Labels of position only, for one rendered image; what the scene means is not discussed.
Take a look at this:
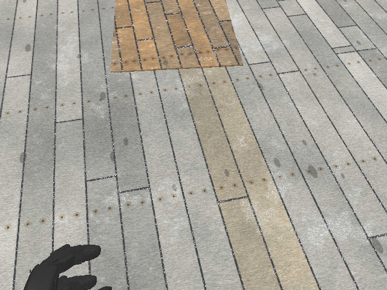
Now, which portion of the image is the left robot hand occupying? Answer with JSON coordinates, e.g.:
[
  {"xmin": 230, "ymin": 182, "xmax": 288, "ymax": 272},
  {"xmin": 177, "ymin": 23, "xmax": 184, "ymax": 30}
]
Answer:
[{"xmin": 24, "ymin": 244, "xmax": 112, "ymax": 290}]

